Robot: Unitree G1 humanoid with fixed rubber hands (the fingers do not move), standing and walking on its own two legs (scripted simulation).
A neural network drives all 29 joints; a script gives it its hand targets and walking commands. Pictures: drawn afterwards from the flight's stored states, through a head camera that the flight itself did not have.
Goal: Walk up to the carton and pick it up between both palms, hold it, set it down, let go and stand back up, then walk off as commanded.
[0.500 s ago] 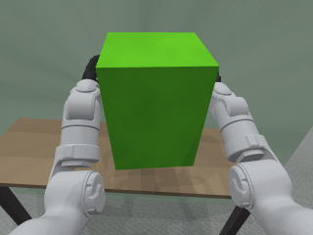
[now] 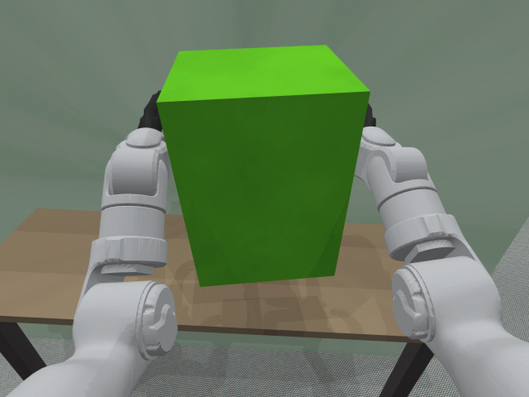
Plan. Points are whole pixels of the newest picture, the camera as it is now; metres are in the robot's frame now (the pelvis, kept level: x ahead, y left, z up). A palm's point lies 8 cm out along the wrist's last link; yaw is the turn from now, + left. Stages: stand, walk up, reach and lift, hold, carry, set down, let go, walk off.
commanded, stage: hold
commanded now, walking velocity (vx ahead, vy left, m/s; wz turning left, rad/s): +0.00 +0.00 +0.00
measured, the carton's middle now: (261, 169) +0.37 +0.01 +0.24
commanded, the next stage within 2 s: none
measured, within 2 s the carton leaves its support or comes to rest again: neither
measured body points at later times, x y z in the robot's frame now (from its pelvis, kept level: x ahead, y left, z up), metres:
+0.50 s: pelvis +0.00 +0.00 +0.00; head -0.08 +0.01 +0.44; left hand +0.39 +0.16 +0.29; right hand +0.40 -0.13 +0.29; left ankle +0.02 +0.13 -0.75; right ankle +0.04 -0.12 -0.75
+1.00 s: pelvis +0.00 +0.00 +0.00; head -0.08 +0.01 +0.44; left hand +0.39 +0.16 +0.29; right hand +0.40 -0.13 +0.29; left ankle +0.02 +0.13 -0.75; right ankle +0.04 -0.12 -0.75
